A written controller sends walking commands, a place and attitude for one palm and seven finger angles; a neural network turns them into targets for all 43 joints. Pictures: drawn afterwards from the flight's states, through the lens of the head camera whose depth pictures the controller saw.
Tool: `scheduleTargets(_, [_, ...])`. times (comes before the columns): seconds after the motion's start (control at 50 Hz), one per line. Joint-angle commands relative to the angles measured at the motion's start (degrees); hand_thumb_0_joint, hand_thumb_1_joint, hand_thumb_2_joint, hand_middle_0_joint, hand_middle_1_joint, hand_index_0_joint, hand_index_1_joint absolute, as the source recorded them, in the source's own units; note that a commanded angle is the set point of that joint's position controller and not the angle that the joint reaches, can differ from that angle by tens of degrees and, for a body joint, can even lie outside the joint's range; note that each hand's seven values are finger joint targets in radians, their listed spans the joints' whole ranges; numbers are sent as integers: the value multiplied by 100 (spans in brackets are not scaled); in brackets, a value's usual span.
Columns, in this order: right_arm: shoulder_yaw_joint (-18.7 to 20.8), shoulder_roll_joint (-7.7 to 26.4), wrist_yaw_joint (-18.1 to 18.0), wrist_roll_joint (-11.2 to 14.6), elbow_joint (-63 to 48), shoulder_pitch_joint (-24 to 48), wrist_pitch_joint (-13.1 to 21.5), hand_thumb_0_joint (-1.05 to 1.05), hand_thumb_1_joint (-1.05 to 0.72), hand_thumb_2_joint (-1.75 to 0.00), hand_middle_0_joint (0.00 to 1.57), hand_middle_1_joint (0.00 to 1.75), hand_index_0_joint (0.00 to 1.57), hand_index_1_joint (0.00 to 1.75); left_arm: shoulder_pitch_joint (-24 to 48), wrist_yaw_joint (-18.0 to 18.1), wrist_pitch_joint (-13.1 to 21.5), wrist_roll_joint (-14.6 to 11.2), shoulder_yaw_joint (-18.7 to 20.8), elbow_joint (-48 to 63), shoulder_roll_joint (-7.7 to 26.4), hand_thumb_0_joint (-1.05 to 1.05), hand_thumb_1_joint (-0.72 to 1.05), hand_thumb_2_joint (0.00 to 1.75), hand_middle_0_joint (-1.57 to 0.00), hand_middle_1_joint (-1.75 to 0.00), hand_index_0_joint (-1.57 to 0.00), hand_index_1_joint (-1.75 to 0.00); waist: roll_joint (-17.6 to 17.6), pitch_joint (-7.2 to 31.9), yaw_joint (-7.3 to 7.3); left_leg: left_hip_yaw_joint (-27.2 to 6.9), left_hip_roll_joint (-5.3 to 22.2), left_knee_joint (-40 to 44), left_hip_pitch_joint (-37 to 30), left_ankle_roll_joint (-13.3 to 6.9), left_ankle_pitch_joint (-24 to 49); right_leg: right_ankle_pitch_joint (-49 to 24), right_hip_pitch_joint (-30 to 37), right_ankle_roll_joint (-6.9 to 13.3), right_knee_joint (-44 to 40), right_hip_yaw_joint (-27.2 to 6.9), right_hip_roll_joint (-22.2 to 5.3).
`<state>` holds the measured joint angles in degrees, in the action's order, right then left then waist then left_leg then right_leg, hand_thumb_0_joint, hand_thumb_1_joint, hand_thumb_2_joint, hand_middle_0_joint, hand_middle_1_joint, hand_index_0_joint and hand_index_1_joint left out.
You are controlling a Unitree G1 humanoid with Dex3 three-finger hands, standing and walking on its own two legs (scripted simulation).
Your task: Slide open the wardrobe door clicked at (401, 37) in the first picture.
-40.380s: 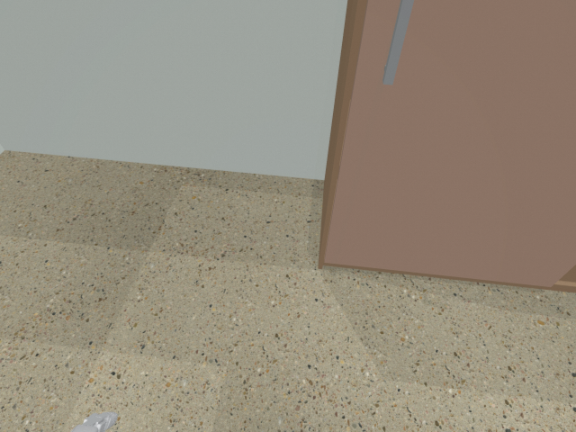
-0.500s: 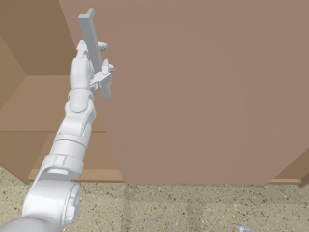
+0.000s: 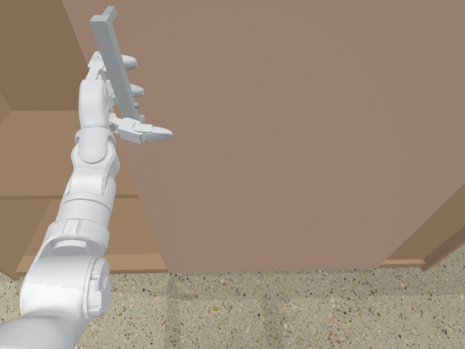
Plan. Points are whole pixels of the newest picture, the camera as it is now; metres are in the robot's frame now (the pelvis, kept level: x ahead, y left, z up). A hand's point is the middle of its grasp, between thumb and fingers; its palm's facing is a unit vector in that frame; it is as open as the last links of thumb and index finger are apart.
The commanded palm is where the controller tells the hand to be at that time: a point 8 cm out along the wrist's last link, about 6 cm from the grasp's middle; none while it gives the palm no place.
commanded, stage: loosen the grip on the handle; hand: left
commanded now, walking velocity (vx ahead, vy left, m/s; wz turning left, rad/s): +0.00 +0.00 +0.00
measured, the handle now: (125, 82) +0.49 +0.20 +0.21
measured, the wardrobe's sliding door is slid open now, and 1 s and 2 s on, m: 0.65 0.65 0.65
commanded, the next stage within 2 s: slip the hand off the handle in 0.14 s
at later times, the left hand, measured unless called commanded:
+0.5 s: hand (110, 107) +0.45 +0.22 +0.19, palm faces +0.20 -0.98 -0.09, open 14.7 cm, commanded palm +0.42 +0.27 +0.19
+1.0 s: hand (79, 112) +0.44 +0.27 +0.19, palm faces +0.16 -0.98 -0.10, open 14.7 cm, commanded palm +0.39 +0.30 +0.19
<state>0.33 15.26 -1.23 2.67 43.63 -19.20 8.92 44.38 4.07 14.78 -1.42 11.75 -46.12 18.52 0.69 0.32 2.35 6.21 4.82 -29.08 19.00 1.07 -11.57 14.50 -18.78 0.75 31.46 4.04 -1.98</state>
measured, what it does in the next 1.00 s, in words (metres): stands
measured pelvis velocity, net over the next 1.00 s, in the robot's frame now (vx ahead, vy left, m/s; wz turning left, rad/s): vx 0.02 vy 0.03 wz -0.01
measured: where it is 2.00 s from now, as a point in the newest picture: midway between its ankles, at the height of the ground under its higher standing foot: outside the picture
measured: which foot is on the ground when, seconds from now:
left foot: down 0.00-1.00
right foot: down 0.00-1.00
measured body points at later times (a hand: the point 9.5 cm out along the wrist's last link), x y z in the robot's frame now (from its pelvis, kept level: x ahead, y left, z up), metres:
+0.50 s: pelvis +0.02 +0.01 +0.00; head +0.03 +0.01 +0.45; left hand +0.43 +0.27 +0.19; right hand +0.14 -0.24 -0.10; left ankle +0.04 +0.14 -0.73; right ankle +0.02 -0.11 -0.73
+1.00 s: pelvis +0.02 +0.03 +0.00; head +0.04 +0.03 +0.45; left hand +0.42 +0.32 +0.19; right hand +0.09 -0.23 -0.11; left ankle +0.04 +0.14 -0.73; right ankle +0.02 -0.11 -0.73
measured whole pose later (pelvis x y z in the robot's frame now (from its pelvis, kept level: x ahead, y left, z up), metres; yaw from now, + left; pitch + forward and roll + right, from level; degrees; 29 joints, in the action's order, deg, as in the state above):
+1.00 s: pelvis +0.02 +0.03 +0.00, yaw -1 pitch +4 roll -1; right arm -0.4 14.9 -2.4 2.6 39.5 -20.9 4.5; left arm 34.7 -9.8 15.0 -7.6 19.9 -38.6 25.1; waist 0.0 2.7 1.9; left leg 7.0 4.1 -32.6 21.5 -0.3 -15.2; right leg 15.4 -19.7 -1.4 31.1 2.9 -2.8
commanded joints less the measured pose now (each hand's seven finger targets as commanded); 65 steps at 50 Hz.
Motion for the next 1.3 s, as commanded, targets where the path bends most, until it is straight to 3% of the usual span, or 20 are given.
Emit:
scheduleTargets(0.0, [264, 773, -98, -11, -768, 316, 268, 0, -90, -90, 20, 30, 20, 30, 2873, -205, 283, -23, 302, 1344, 1404, 0, -55, 20, -28, -118, -28, -118, 89, 1768, -44, -230, -404, 358, -654, -358, -1, -428, 591, 22, -821, -497, 112])
scheduleTargets(0.06, [277, 757, -95, -1, -762, 267, 245, 0, -90, -90, 20, 30, 20, 30, 2640, -367, 269, -268, 147, 1485, 1014, 0, -55, 20, -25, -115, -25, -115, 62, 1868, -29, -220, -419, 312, -874, -339, 470, -1100, 640, 25, -730, -404, 166])
scheduleTargets(0.2, [285, 755, -89, -52, -787, 252, 140, 0, -90, -90, 20, 30, 20, 30, 2258, -315, 216, -286, 547, 1925, 1321, 0, -55, 20, -25, -115, -25, -115, 171, 1787, -103, -204, -433, 245, -899, -366, 922, -1694, 748, -23, -625, -320, 167])
scheduleTargets(0.22, [266, 768, -95, -63, -700, 157, 95, 0, -90, -90, 20, 30, 20, 30, 2338, -294, 177, -215, 516, 1457, 1334, 0, -55, 20, -25, -115, -25, -115, 339, 1542, 50, -210, -429, 204, -763, -360, 818, -1643, 535, -61, -625, -318, 161])
scheduleTargets(0.24, [278, 771, -81, -75, -749, 125, 63, 0, -90, -90, 20, 30, 20, 30, 2227, -287, 195, -213, 737, 1539, 1550, 0, -55, 20, -25, -115, -25, -115, 320, 1629, -79, -196, -434, 196, -700, -351, 820, -1646, 634, -59, -600, -340, 147])
scheduleTargets(0.3, [263, 746, -114, -82, -843, 232, -38, 0, -90, -90, 20, 30, 20, 30, 2057, -318, 206, -134, 981, 1692, 1869, 0, -55, 20, -25, -115, -25, -115, 85, 1835, -190, -181, -450, 195, -718, -353, 945, -1774, 838, -30, -504, -351, 129])
scheduleTargets(0.38, [231, 706, -132, -41, -965, 290, -114, 0, -90, -90, 20, 30, 20, 30, 1924, -456, 120, -237, 987, 1718, 1842, 0, -55, 20, -25, -115, -25, -115, -26, 1903, -213, -176, -429, 173, -770, -317, 1010, -1808, 832, -13, -490, -330, 153])
scheduleTargets(0.42, [211, 731, -158, -28, -1001, 303, -154, 0, -90, -90, 20, 30, 20, 30, 1912, -523, 112, -274, 1055, 1689, 1934, 0, -55, 20, -25, -115, -25, -115, 21, 1805, -188, -192, -409, 175, -730, -332, 988, -1790, 786, -18, -504, -322, 151])
scheduleTargets(0.56, [217, 747, -196, -5, -992, 247, -129, 0, -90, -90, 20, 30, 20, 30, 2333, -864, 292, -319, 479, 1811, 1521, 0, -55, 20, -25, -115, -25, -115, -277, 1705, 84, -365, -349, 84, -1047, -310, 829, -1306, 186, 11, -509, -239, 231])
scheduleTargets(0.64, [207, 804, -242, 7, -910, 159, -132, 0, -90, -90, 20, 30, 20, 30, 2521, -1075, 287, -436, 503, 1509, 1602, 0, -55, 20, -25, -115, -25, -115, -338, 1712, 115, -464, -355, 63, -1058, -297, 631, -1013, 16, 36, -525, -221, 239])
scheduleTargets(0.7, [200, 887, -268, -16, -854, 72, -159, 0, -90, -90, 20, 30, 20, 30, 2395, -1172, 272, -503, 914, 1203, 2079, 0, -55, 20, -25, -115, -25, -115, -164, 1703, 50, -503, -345, 67, -879, -301, 572, -937, 73, 37, -507, -195, 247])
scheduleTargets(0.76, [179, 872, -265, -23, -870, 45, -162, 0, -90, -90, 20, 30, 20, 30, 2550, -1226, 317, -485, 947, 1066, 2171, 0, -55, 20, -25, -115, -25, -115, -267, 1680, 40, -529, -349, 55, -775, -286, 503, -850, -28, 38, -454, -191, 238])
scheduleTargets(0.82, [200, 897, -230, -53, -975, -9, -163, 0, -90, -90, 20, 30, 20, 30, 2356, -1257, 447, -446, 1124, 1307, 2384, 0, -55, 20, -25, -115, -25, -115, -532, 2089, -67, -538, -353, -22, -920, -281, 747, -999, 37, 59, -335, -192, 259])
scheduleTargets(0.94, [254, 855, -145, -18, -1255, 116, -136, 0, -90, -90, 20, 30, 20, 30, 1182, -1396, 398, -732, 955, 2366, 1847, 0, -55, 20, -25, -115, -25, -115, -661, 2337, -266, -557, -272, -55, -1281, -227, 1458, -1396, 203, 79, -236, -118, 324])
scheduleTargets(1.0, [244, 874, -161, -2, -1316, 236, -136, 0, -90, -90, 20, 30, 20, 30, 639, -1331, 167, -852, 1191, 2758, 1974, 0, -55, 20, -25, -115, -25, -115, -321, 1986, -319, -504, -260, 15, -1024, -261, 1337, -1401, 374, 57, -309, -93, 337])
scheduleTargets(1.04, [206, 811, -164, 32, -1381, 395, -111, 0, -90, -90, 20, 30, 20, 30, 589, -1270, -1, -871, 970, 3123, 1670, 0, -55, 20, -25, -115, -25, -115, -436, 1692, -298, -502, -271, 121, -917, -245, 1126, -1265, 313, 52, -339, -74, 325])
scheduleTargets(1.1, [203, 829, -204, 2, -1428, 501, -88, 0, -90, -90, 20, 30, 20, 30, 134, -1115, -155, -843, 1348, 3599, 2013, 0, -55, 20, -25, -115, -25, -115, -325, 1717, -416, -467, -273, 144, -928, -268, 1100, -1247, 472, 44, -370, -85, 319])
scheduleTargets(1.14, [162, 726, -208, 20, -1451, 629, -40, 0, -90, -90, 20, 30, 20, 30, 252, -1069, -212, -811, 970, 3929, 1595, 0, -55, 20, -25, -115, -25, -115, -500, 1631, -309, -460, -295, 160, -1028, -258, 980, -1162, 353, 33, -397, -86, 313])
scheduleTargets(1.18, [155, 719, -233, 25, -1440, 704, 7, 0, -90, -90, 20, 30, 20, 30, 131, -1069, -239, -811, 909, 4131, 1541, 0, -55, 20, -25, -115, -25, -115, -598, 1612, -300, -495, -280, 180, -1148, -240, 893, -1038, 283, 48, -429, -84, 326])
scheduleTargets(1.28, [89, 684, -327, 56, -1414, 898, 69, 0, -90, -90, 20, 30, 20, 30, -273, -1201, -444, -923, 825, 4142, 1393, 0, -55, 20, -25, -115, -25, -115, -243, 1329, -274, -468, -323, 238, -1038, -263, 492, -829, 321, 12, -561, -86, 297])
